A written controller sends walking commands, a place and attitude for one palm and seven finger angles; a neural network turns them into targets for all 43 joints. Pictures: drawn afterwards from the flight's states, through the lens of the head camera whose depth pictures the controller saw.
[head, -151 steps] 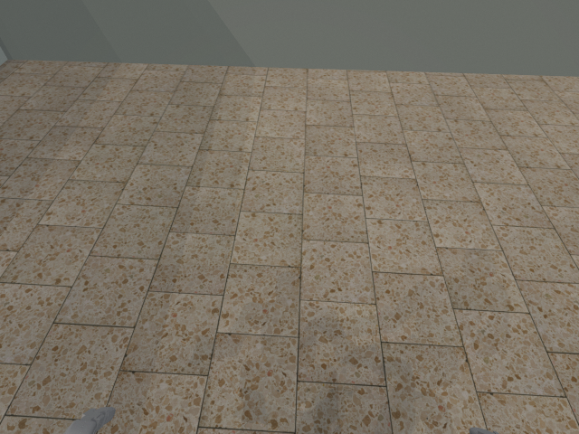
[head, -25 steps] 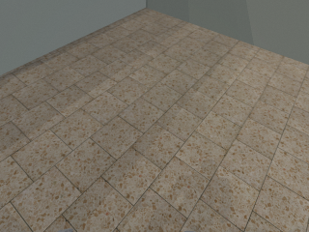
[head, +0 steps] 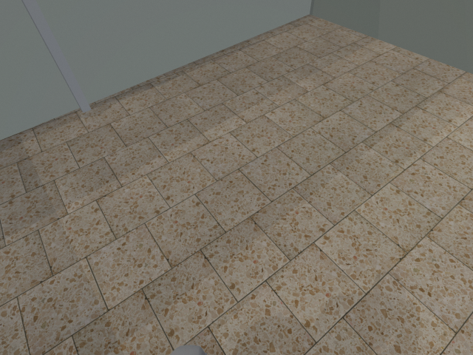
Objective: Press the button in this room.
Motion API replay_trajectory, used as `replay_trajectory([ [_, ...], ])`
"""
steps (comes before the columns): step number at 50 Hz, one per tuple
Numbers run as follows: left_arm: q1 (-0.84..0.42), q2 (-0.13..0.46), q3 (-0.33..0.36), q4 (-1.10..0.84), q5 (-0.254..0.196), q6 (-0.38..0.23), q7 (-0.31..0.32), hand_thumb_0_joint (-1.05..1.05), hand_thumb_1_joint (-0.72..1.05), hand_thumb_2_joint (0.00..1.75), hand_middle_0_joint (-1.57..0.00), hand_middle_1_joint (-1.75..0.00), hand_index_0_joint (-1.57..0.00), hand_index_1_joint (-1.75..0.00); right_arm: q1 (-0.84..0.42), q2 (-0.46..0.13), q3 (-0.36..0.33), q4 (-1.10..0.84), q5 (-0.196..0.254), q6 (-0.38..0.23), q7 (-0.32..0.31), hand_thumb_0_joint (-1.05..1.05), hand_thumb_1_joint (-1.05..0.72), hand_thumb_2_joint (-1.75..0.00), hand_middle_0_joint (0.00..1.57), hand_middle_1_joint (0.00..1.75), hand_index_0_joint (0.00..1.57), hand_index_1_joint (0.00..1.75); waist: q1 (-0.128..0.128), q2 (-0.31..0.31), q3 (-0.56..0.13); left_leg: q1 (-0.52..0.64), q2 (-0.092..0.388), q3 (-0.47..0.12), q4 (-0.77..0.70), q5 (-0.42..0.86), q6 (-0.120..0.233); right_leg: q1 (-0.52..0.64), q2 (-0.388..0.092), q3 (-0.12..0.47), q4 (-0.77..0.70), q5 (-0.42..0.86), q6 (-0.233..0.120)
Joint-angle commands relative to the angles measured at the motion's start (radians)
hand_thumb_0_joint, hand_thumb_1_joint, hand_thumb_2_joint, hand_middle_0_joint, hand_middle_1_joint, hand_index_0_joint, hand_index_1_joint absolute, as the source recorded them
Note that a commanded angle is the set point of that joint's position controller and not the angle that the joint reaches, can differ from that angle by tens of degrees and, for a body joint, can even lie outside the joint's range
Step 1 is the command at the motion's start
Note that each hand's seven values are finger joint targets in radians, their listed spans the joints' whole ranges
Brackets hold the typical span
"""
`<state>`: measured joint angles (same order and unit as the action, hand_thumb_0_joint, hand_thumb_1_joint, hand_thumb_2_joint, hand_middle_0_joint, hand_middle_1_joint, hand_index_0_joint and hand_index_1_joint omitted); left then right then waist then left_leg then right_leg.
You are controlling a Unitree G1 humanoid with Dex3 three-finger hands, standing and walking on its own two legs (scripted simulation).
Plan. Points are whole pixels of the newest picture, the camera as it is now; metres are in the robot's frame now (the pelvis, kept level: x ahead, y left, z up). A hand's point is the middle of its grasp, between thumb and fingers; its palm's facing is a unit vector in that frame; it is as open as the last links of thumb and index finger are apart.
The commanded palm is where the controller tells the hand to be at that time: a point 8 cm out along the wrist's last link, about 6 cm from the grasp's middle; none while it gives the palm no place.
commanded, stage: turn or walk to find it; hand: left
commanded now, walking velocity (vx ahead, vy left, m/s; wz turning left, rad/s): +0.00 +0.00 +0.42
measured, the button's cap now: out of the picture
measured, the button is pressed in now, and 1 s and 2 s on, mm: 0 0 0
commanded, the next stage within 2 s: none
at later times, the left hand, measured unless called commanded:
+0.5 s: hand out of the picture -0.01 +0.27 -0.17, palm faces +0.25 -0.94 -0.25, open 7.4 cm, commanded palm none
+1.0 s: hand out of the picture -0.07 +0.18 -0.15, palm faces +0.45 -0.85 -0.27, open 7.4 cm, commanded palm none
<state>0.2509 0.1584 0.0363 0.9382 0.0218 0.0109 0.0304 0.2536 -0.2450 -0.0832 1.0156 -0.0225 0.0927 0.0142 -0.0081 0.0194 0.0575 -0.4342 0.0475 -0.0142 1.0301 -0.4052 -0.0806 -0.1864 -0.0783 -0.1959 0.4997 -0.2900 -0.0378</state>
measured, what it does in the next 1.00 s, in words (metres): steps on the spot, turning left: left foot, then right foot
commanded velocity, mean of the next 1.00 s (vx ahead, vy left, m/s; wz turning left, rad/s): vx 0.00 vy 0.00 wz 0.42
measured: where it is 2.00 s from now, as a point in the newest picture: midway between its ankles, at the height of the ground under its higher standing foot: outside the picture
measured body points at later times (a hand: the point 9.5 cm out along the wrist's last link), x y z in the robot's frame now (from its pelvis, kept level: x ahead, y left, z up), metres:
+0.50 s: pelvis -0.03 +0.05 +0.00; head -0.02 +0.07 +0.45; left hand -0.02 +0.32 -0.15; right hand +0.09 -0.17 -0.13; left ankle -0.03 +0.14 -0.74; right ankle -0.02 -0.11 -0.67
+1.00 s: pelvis -0.06 -0.03 +0.00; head -0.04 -0.05 +0.45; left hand -0.10 +0.22 -0.13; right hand +0.05 -0.26 -0.16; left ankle -0.15 +0.12 -0.65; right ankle -0.02 -0.09 -0.74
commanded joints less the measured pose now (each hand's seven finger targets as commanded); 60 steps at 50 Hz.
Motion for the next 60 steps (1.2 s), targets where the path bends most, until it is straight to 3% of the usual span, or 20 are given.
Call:
replay_trajectory([
  [1, 0.081, 0.227, 0.055, -0.033, 0.011, -0.018, 0.008, 0.0, 0.9, 0.9, -0.2, -0.3, -0.2, -0.3, -0.1, -0.025, 0.004, -0.104, 0.009, -0.041, -0.003, 0.0, -0.9, -0.9, 0.2, 0.3, 0.2, 0.3, 0.052, -0.207, -0.05, -0.025, -0.017, 0.06, -0.175, -0.055, 0.012, 0.111, -0.266, 0.193, -0.123, 0.497, -0.115],
  [5, 0.051, 0.251, 0.066, -0.022, 0.011, -0.01, 0.006, 0.0, 0.9, 0.9, -0.2, -0.3, -0.2, -0.3, -0.06, -0.031, 0.01, -0.101, 0.015, -0.056, -0.007, 0.0, -0.9, -0.9, 0.2, 0.3, 0.2, 0.3, 0.025, -0.223, -0.095, 0.126, -0.03, 0.107, -0.398, 0.017, 0.032, 0.081, -0.275, 0.144, -0.04, 0.501, -0.08],
  [7, 0.043, 0.226, 0.062, -0.023, -0.004, 0.0, 0.001, 0.0, 0.9, 0.9, -0.2, -0.3, -0.2, -0.3, -0.002, -0.079, 0.003, -0.086, 0.011, -0.071, -0.007, 0.0, -0.9, -0.9, 0.2, 0.3, 0.2, 0.3, -0.016, -0.097, -0.129, 0.329, 0.004, 0.068, -0.633, 0.258, 0.055, -0.042, -0.222, 0.063, 0.114, 0.351, 0.006],
  [8, 0.06, 0.172, 0.054, -0.047, -0.012, 0.007, -0.004, 0.0, 0.9, 0.9, -0.2, -0.3, -0.2, -0.3, 0.022, -0.174, -0.018, -0.092, 0.003, -0.081, -0.011, 0.0, -0.9, -0.9, 0.2, 0.3, 0.2, 0.3, -0.028, 0.169, -0.147, 0.454, 0.22, -0.221, -0.688, 0.494, 0.143, -0.263, -0.099, 0.006, 0.305, -0.007, 0.082],
  [9, 0.007, 0.134, 0.035, -0.079, -0.005, 0.013, -0.004, 0.0, 0.9, 0.9, -0.2, -0.3, -0.2, -0.3, 0.057, -0.231, -0.031, -0.086, 0.007, -0.074, -0.017, 0.0, -0.9, -0.9, 0.2, 0.3, 0.2, 0.3, -0.047, 0.276, -0.127, 0.43, 0.352, -0.333, -0.705, 0.734, 0.237, -0.359, -0.036, 0.06, 0.477, -0.351, 0.11],
  [10, -0.013, 0.157, 0.041, -0.08, -0.001, 0.023, -0.003, 0.0, 0.9, 0.9, -0.2, -0.3, -0.2, -0.3, 0.049, -0.226, -0.028, -0.084, 0.001, -0.069, -0.019, 0.0, -0.9, -0.9, 0.2, 0.3, 0.2, 0.3, -0.048, 0.174, -0.107, 0.342, 0.361, -0.274, -0.704, 0.617, 0.281, -0.328, -0.049, 0.124, 0.572, -0.329, 0.094],
  [12, -0.039, 0.168, 0.053, -0.049, 0.003, 0.035, -0.007, 0.0, 0.9, 0.9, -0.2, -0.3, -0.2, -0.3, -0.051, -0.168, -0.011, -0.103, 0.0, -0.074, -0.035, 0.0, -0.9, -0.9, 0.2, 0.3, 0.2, 0.3, -0.02, 0.215, -0.035, 0.267, 0.25, -0.232, -0.74, 0.463, 0.233, -0.367, -0.054, 0.177, 0.626, -0.197, 0.099],
  [15, 0.01, 0.169, 0.054, -0.018, 0.002, 0.027, -0.019, 0.0, 0.9, 0.9, -0.2, -0.3, -0.2, -0.3, -0.079, -0.143, 0.001, -0.123, 0.007, -0.087, -0.038, 0.0, -0.9, -0.9, 0.2, 0.3, 0.2, 0.3, 0.005, 0.129, -0.057, 0.304, 0.178, -0.162, -0.728, 0.542, 0.204, -0.361, -0.039, 0.173, 0.647, -0.082, 0.116],
  [18, 0.001, 0.166, 0.052, -0.022, 0.0, 0.025, -0.015, 0.0, 0.9, 0.9, -0.2, -0.3, -0.2, -0.3, -0.039, -0.139, -0.004, -0.118, 0.009, -0.091, -0.038, 0.0, -0.9, -0.9, 0.2, 0.3, 0.2, 0.3, -0.004, 0.101, -0.086, 0.351, 0.168, -0.169, -0.714, 0.614, 0.219, -0.354, -0.028, 0.176, 0.609, -0.068, 0.131],
  [26, -0.093, 0.143, 0.047, -0.076, -0.006, 0.028, -0.009, 0.0, 0.9, 0.9, -0.2, -0.3, -0.2, -0.3, 0.002, -0.146, -0.016, -0.119, -0.003, -0.078, -0.032, 0.0, -0.9, -0.9, 0.2, 0.3, 0.2, 0.3, -0.033, 0.129, -0.062, 0.287, 0.177, -0.308, -0.737, 0.414, 0.26, -0.287, 0.003, 0.184, 0.412, -0.142, 0.125],
  [30, -0.067, 0.126, 0.041, -0.086, -0.014, 0.018, -0.005, 0.0, 0.9, 0.9, -0.2, -0.3, -0.2, -0.3, -0.01, -0.149, -0.022, -0.123, -0.008, -0.071, -0.029, 0.0, -0.9, -0.9, 0.2, 0.3, 0.2, 0.3, -0.016, 0.141, -0.094, 0.231, 0.161, -0.357, -0.7, 0.454, 0.259, -0.15, 0.042, 0.181, 0.217, -0.143, 0.102],
  [33, 0.021, 0.14, 0.046, -0.067, -0.017, 0.003, 0.001, 0.0, 0.9, 0.9, -0.2, -0.3, -0.2, -0.3, -0.03, -0.137, -0.025, -0.132, 0.003, -0.068, -0.023, 0.0, -0.9, -0.9, 0.2, 0.3, 0.2, 0.3, 0.032, 0.096, -0.135, 0.111, 0.092, -0.323, -0.617, 0.379, 0.193, 0.075, 0.047, 0.169, -0.076, 0.062, 0.09],
  [34, 0.045, 0.196, 0.056, -0.067, -0.007, -0.007, 0.006, 0.0, 0.9, 0.9, -0.2, -0.3, -0.2, -0.3, -0.021, -0.096, -0.021, -0.135, 0.011, -0.068, -0.016, 0.0, -0.9, -0.9, 0.2, 0.3, 0.2, 0.3, 0.043, -0.032, -0.149, -0.016, 0.024, -0.259, -0.519, 0.241, 0.135, 0.21, -0.061, 0.266, -0.188, 0.065, 0.062],
  [35, 0.052, 0.287, 0.075, -0.072, 0.008, -0.013, 0.012, 0.0, 0.9, 0.9, -0.2, -0.3, -0.2, -0.3, -0.013, -0.03, -0.011, -0.158, 0.014, -0.068, -0.014, 0.0, -0.9, -0.9, 0.2, 0.3, 0.2, 0.3, 0.051, -0.308, -0.125, -0.196, -0.122, -0.068, -0.287, -0.052, 0.059, 0.255, -0.326, 0.541, -0.256, 0.045, -0.041],
  [36, 0.025, 0.298, 0.067, -0.094, 0.0, -0.005, 0.012, 0.0, 0.9, 0.9, -0.2, -0.3, -0.2, -0.3, -0.033, -0.081, -0.026, -0.162, -0.001, -0.06, -0.017, 0.0, -0.9, -0.9, 0.2, 0.3, 0.2, 0.3, 0.056, -0.269, -0.097, -0.16, -0.102, -0.068, -0.086, -0.158, 0.055, 0.081, -0.413, 0.553, -0.267, 0.082, -0.111],
  [39, -0.138, 0.201, 0.047, -0.127, -0.007, -0.007, 0.012, 0.0, 0.9, 0.9, -0.2, -0.3, -0.2, -0.3, 0.029, -0.076, -0.033, -0.094, -0.006, -0.031, -0.001, 0.0, -0.9, -0.9, 0.2, 0.3, 0.2, 0.3, -0.034, -0.152, 0.016, -0.121, -0.05, -0.068, 0.148, 0.012, 0.047, -0.101, -0.25, 0.355, -0.286, -0.021, -0.061],
  [41, -0.12, 0.165, 0.037, -0.116, -0.009, -0.021, 0.008, 0.0, 0.9, 0.9, -0.2, -0.3, -0.2, -0.3, 0.069, -0.055, -0.025, -0.065, -0.006, -0.03, 0.003, 0.0, -0.9, -0.9, 0.2, 0.3, 0.2, 0.3, -0.037, -0.138, 0.01, -0.128, -0.042, -0.035, 0.188, 0.088, 0.026, -0.048, -0.198, 0.235, -0.247, 0.12, -0.047],
  [55, 0.075, 0.226, 0.057, -0.023, 0.011, -0.017, 0.008, 0.0, 0.9, 0.9, -0.2, -0.3, -0.2, -0.3, -0.099, -0.032, 0.005, -0.092, 0.009, -0.039, -0.003, 0.0, -0.9, -0.9, 0.2, 0.3, 0.2, 0.3, 0.06, -0.187, -0.055, -0.019, -0.002, 0.057, -0.184, -0.066, 0.015, 0.111, -0.295, 0.191, -0.161, 0.353, -0.119],
  [58, 0.061, 0.245, 0.064, -0.011, 0.012, -0.013, 0.006, 0.0, 0.9, 0.9, -0.2, -0.3, -0.2, -0.3, -0.071, -0.031, 0.011, -0.093, 0.016, -0.053, -0.007, 0.0, -0.9, -0.9, 0.2, 0.3, 0.2, 0.3, 0.043, -0.203, -0.097, 0.091, -0.016, 0.089, -0.342, -0.043, 0.034, 0.093, -0.305, 0.169, -0.098, 0.423, -0.109],
  [60, 0.034, 0.238, 0.064, -0.007, 0.002, -0.005, 0.002, 0.0, 0.9, 0.9, -0.2, -0.3, -0.2, -0.3, -0.007, -0.043, 0.01, -0.078, 0.014, -0.063, -0.008, 0.0, -0.9, -0.9, 0.2, 0.3, 0.2, 0.3, -0.002, -0.149, -0.116, 0.255, -0.021, 0.098, -0.569, 0.153, 0.048, 0.004, -0.265, 0.089, 0.007, 0.341, -0.034],
])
